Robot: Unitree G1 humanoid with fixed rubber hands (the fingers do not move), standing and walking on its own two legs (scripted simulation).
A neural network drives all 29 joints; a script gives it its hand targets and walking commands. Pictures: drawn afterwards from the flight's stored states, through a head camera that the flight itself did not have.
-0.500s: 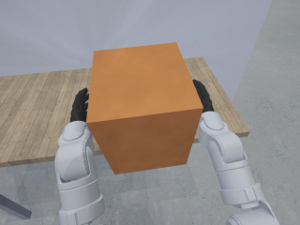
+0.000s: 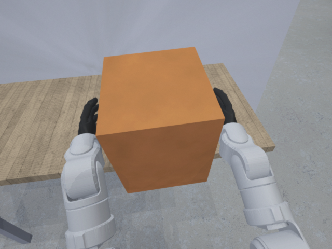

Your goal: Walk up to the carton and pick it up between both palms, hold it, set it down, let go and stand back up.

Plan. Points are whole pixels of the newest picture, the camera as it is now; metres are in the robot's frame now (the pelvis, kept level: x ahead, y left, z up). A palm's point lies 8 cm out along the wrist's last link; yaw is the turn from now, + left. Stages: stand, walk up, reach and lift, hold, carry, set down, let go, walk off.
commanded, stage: hold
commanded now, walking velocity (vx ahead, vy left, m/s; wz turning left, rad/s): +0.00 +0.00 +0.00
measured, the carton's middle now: (159, 124) +0.38 +0.00 +0.13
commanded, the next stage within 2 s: none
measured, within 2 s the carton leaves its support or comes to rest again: neither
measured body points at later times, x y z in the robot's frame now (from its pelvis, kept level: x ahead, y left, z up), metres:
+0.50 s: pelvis -0.01 +0.00 +0.00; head -0.01 -0.01 +0.45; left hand +0.35 +0.14 +0.17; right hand +0.36 -0.15 +0.15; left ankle -0.01 +0.11 -0.76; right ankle +0.00 -0.12 -0.76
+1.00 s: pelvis +0.00 +0.00 +0.00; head +0.00 -0.01 +0.45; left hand +0.35 +0.14 +0.16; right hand +0.36 -0.15 +0.15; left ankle -0.01 +0.11 -0.76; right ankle +0.00 -0.12 -0.76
